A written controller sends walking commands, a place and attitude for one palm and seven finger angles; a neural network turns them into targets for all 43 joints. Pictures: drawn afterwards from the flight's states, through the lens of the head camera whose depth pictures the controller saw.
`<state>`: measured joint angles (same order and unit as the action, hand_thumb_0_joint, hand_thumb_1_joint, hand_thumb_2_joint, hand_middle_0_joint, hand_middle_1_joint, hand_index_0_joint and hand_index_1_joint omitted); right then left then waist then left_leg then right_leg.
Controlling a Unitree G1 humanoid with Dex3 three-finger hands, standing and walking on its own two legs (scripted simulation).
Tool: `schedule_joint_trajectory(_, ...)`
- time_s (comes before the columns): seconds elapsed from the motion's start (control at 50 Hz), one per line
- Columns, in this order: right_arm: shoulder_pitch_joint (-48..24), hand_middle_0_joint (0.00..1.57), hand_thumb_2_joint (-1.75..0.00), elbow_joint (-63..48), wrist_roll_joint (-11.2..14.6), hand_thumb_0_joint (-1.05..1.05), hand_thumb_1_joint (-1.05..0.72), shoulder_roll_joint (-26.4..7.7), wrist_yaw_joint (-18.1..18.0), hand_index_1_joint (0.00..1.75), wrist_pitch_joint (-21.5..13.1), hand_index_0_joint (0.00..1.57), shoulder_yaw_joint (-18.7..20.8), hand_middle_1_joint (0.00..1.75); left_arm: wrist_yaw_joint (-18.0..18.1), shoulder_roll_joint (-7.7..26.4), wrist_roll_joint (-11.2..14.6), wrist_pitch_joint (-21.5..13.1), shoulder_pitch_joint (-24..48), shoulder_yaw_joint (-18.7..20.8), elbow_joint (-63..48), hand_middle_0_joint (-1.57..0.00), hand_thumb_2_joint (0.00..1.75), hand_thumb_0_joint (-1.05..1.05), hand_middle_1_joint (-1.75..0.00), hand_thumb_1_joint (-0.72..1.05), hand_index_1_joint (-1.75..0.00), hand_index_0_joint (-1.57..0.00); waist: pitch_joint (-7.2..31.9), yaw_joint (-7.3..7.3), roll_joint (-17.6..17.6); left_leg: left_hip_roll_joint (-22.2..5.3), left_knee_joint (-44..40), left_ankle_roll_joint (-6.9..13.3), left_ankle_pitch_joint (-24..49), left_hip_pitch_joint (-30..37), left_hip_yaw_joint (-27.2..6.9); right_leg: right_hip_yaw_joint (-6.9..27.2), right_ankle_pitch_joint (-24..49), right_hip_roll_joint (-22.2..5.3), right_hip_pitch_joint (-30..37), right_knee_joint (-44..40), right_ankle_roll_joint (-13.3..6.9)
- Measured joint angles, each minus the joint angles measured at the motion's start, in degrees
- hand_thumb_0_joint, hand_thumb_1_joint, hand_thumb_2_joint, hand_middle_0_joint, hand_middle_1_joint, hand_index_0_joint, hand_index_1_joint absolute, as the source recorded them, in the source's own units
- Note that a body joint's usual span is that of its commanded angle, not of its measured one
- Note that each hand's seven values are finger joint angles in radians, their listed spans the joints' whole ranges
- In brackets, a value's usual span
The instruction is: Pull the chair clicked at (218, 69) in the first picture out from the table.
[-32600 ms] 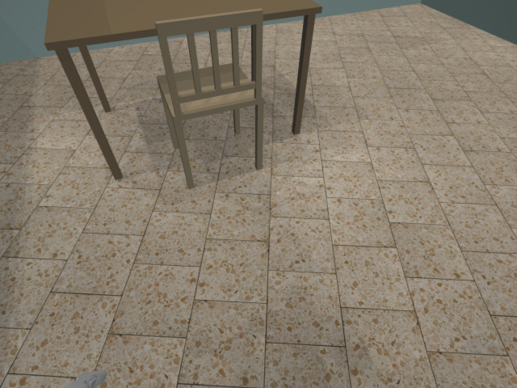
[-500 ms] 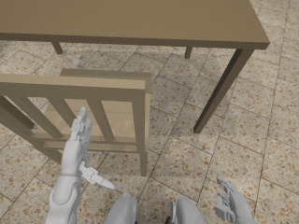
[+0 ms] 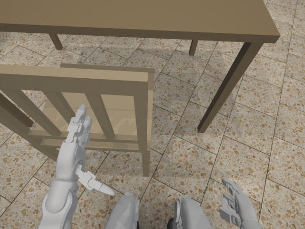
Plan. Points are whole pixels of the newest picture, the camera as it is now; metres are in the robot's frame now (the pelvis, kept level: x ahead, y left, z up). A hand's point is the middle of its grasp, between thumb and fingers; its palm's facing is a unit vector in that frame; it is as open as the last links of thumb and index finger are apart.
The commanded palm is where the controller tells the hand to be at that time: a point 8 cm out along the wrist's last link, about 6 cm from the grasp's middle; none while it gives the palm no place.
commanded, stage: aim the fingers beside a spindle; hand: left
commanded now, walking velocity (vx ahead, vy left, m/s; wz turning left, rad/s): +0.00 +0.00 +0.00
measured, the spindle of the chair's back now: (69, 116) +0.39 +0.24 +0.02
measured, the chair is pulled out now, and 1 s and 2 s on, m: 0.06 0.06 0.06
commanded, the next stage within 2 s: push the fingers through the gap in 1.68 s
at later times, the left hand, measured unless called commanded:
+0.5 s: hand (96, 152) +0.29 +0.15 +0.04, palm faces -0.02 -1.00 -0.01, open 16.9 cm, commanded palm +0.27 +0.21 +0.04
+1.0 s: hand (90, 147) +0.30 +0.16 +0.04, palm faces +0.00 -1.00 -0.02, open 16.9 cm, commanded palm +0.28 +0.21 +0.04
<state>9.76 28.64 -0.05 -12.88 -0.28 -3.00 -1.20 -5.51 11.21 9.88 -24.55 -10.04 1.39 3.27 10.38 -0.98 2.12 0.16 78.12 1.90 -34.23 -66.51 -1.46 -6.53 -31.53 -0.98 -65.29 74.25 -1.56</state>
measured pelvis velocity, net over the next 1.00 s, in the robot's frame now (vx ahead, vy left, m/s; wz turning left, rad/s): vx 0.00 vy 0.01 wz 0.00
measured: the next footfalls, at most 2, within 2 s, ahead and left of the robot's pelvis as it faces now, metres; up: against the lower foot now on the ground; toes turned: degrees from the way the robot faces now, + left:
none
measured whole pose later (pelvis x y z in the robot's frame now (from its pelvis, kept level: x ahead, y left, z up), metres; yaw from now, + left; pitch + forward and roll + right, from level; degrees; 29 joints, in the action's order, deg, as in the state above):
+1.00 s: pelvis +0.00 +0.01 +0.01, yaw +0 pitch +22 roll -3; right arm 11.2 29.9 0.1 -13.4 -0.5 -3.1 -1.1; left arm -6.0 11.7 11.2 -24.6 -6.7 4.3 8.8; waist 10.4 -1.3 2.1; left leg 0.3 74.6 2.4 -33.3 -63.2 -0.7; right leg -5.6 -30.4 -0.9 -62.2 70.8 -0.9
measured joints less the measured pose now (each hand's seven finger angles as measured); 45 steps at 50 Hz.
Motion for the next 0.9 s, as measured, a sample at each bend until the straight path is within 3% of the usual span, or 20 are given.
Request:
schedule_joint_trajectory(0.1, 1.5, 0.2, -0.9, -0.5, 0.3, 0.01, -0.9, 0.2, -0.2, 0.3, 0.5, 0.2, -0.2, 0.3, -0.4, -0.2, 0.8, 2.7, -1.7, 0.5, 0.0, -0.03, 0.26, -0.01, -0.04, -0.52, -0.04, -0.03, 0.5, -0.43, 0.2, -0.2, -2.1, 0.1, 0.4, 1.9, 0.6, 0.6, 0.6, 0.3, 1.6, -1.9, 0.2)
schedule_joint_trajectory(0.3, 2.2, 0.2, -0.9, 0.6, -0.1, 0.01, -0.9, -0.8, -0.3, 0.3, -0.9, 0.2, 0.3, 0.3, 0.4, 0.3, 0.8, -1.2, -1.8, 1.8, 1.4, -0.05, 0.29, -0.01, -0.06, -0.5, -0.07, -0.05, 0.6, -0.56, -0.1, -0.1, -2.0, 0.0, 0.1, 2.2, 0.1, 0.1, 0.1, 0.2, 2.2, -2.0, 0.1)
schedule_joint_trajectory(0.48, 1.0, 0.2, -0.9, 0.2, 0.0, 0.01, -0.9, -0.5, -0.4, 0.3, -0.5, 0.2, 0.4, 0.3, -0.4, -0.2, 0.7, 0.8, 0.1, 1.0, 2.3, -0.06, 0.3, -0.01, -0.07, -0.5, -0.08, -0.06, 0.2, -0.6, -0.1, -0.1, -2.6, 0.2, 0.3, 2.5, 0.8, 0.9, 0.5, 0.2, 2.1, -2.3, 0.4)
schedule_joint_trajectory(0.58, 1.1, 0.2, -0.9, 0.3, 0.0, 0.01, -0.9, 0.0, -0.2, 0.3, -0.4, 0.2, 0.1, 0.3, 0.4, 0.4, 1.2, 0.1, 0.5, 3.3, 3.2, -0.07, 0.3, -0.01, -0.08, -0.5, -0.08, -0.06, 0.3, -0.32, -0.3, -0.1, -2.8, 0.2, 0.4, 2.8, 0.7, 0.8, 0.6, 0.3, 2.4, -2.6, 0.3)
schedule_joint_trajectory(0.74, 0.9, 0.2, -0.9, 1.1, 0.1, 0.01, -0.9, -0.3, -0.4, 0.3, -0.7, 0.2, -0.1, 0.3, -1.6, 0.3, 1.5, -0.4, 1.4, 1.9, 3.9, -0.07, 0.3, -0.01, -0.08, -0.5, -0.08, -0.06, 0.2, -0.32, 0.0, 0.1, -2.8, 0.3, 0.5, 2.8, 0.3, 0.5, 0.7, 0.1, 2.8, -2.9, 0.5)
schedule_joint_trajectory(0.9, 1.1, 0.2, -0.9, 1.0, 0.1, 0.01, -0.9, -0.4, -0.3, 0.3, -0.2, 0.2, 0.1, 0.3, -0.6, 0.4, 1.1, 0.0, 2.9, 2.9, 4.9, -0.07, 0.3, -0.01, -0.08, -0.5, -0.08, -0.06, 0.1, -0.43, -0.1, 0.1, -3.2, 0.5, 0.8, 3.1, 0.8, 1.0, 1.0, 0.1, 2.8, -3.0, 0.6)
